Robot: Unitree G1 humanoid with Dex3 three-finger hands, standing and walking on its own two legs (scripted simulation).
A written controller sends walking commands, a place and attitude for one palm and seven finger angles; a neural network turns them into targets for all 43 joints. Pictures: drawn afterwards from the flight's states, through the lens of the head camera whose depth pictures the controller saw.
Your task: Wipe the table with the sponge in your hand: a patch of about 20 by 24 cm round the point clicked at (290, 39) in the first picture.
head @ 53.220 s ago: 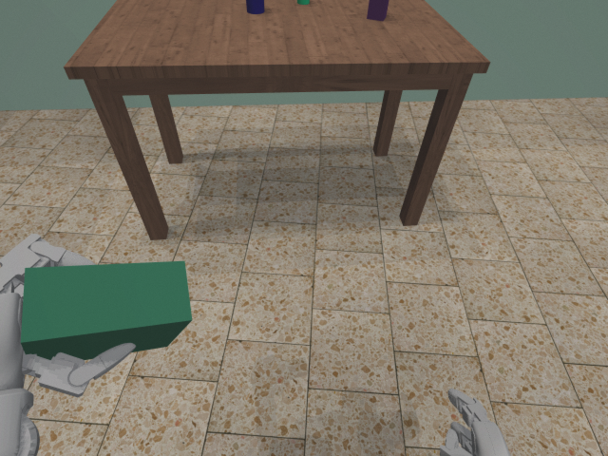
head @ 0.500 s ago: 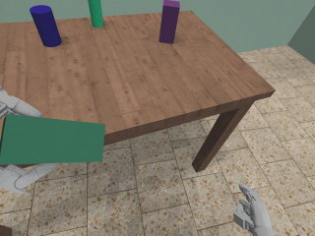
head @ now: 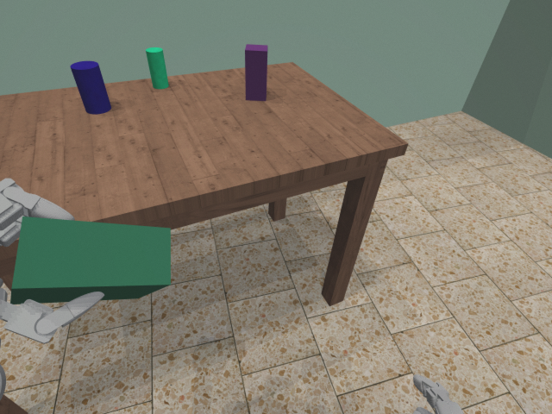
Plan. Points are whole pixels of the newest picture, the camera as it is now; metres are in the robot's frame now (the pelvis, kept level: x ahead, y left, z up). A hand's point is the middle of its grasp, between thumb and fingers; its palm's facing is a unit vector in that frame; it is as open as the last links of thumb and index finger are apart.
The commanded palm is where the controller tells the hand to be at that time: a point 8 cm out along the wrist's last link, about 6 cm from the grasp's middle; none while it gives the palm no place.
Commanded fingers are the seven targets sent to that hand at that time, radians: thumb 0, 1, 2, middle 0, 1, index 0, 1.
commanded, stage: stop stepping back and stand still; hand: left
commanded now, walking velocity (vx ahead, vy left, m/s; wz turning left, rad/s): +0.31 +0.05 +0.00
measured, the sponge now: (114, 265) +0.23 +0.20 +0.18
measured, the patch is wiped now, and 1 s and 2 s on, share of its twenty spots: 1.00 1.00 1.00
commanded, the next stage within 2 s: stand and wait in 0.94 s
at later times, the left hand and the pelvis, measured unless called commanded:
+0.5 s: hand out of the picture +0.08 +0.20 +0.22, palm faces +0.44 -0.82 -0.38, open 10.3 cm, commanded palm +0.05 +0.25 +0.25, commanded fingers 0.00 0.10 1.30 -1.20 -1.60 -1.20 -1.60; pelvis -0.10 -0.04 +0.00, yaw +2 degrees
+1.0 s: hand out of the picture +0.07 +0.20 +0.23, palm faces +0.49 -0.80 -0.36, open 10.3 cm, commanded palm +0.02 +0.25 +0.25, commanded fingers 0.00 0.10 1.30 -1.20 -1.60 -1.20 -1.60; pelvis -0.12 -0.04 +0.01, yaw +5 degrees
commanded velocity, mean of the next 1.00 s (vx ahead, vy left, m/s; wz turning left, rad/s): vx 0.16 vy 0.04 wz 0.00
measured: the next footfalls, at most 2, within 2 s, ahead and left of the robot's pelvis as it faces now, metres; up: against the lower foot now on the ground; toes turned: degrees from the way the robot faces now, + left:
left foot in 0.04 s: -0.06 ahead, +0.10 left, +0.00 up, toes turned +7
right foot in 0.30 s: -0.02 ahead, -0.14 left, +0.00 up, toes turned +3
